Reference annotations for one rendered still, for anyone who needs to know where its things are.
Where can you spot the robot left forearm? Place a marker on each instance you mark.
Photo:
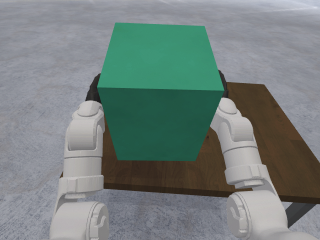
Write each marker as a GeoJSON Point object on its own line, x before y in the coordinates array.
{"type": "Point", "coordinates": [83, 150]}

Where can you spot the table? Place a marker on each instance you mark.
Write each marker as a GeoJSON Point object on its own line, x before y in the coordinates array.
{"type": "Point", "coordinates": [292, 167]}

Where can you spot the left robot upper arm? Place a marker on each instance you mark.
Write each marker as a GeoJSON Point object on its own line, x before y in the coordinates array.
{"type": "Point", "coordinates": [88, 220]}

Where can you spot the right robot hand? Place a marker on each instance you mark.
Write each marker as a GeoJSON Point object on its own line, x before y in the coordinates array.
{"type": "Point", "coordinates": [224, 83]}

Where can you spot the left robot hand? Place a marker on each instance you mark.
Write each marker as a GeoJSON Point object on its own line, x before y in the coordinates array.
{"type": "Point", "coordinates": [93, 94]}

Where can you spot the right robot upper arm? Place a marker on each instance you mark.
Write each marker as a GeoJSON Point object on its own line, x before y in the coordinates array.
{"type": "Point", "coordinates": [259, 215]}

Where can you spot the carton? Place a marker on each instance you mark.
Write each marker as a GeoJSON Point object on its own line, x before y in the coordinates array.
{"type": "Point", "coordinates": [159, 88]}

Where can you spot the robot right forearm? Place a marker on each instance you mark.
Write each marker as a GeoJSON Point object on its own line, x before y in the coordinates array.
{"type": "Point", "coordinates": [244, 167]}

